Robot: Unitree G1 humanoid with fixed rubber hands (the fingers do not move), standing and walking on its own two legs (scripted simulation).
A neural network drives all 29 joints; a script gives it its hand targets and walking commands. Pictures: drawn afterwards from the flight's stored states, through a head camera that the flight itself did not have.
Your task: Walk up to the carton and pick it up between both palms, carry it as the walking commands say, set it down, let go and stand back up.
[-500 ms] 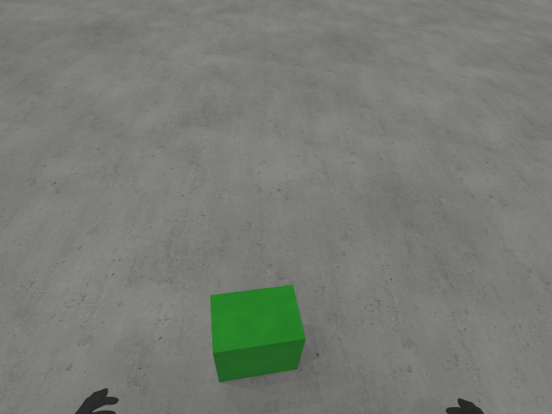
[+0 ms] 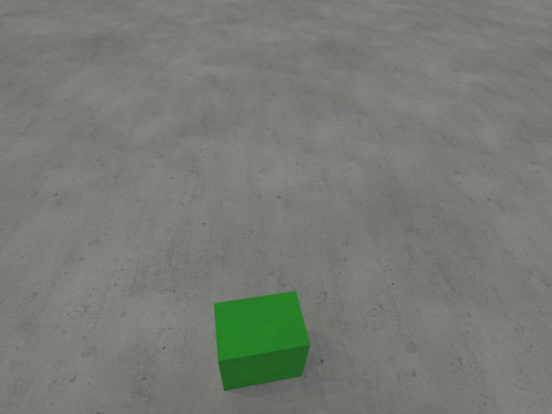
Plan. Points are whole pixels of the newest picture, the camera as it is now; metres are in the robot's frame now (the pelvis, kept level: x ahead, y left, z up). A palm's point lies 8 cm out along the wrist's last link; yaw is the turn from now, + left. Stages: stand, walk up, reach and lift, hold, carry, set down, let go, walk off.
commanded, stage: stand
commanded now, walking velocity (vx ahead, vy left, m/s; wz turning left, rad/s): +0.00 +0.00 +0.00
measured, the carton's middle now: (259, 341) +0.54 +0.04 -0.65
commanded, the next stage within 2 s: none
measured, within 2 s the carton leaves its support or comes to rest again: neither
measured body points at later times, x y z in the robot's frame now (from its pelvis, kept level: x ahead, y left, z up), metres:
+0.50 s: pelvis -0.02 +0.00 +0.00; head -0.02 +0.01 +0.45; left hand +0.08 +0.31 -0.12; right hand +0.09 -0.31 -0.10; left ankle -0.03 +0.09 -0.74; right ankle -0.04 -0.13 -0.74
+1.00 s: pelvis -0.02 +0.00 +0.00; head -0.02 +0.01 +0.45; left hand +0.08 +0.31 -0.12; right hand +0.08 -0.32 -0.10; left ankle -0.03 +0.09 -0.74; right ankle -0.04 -0.13 -0.74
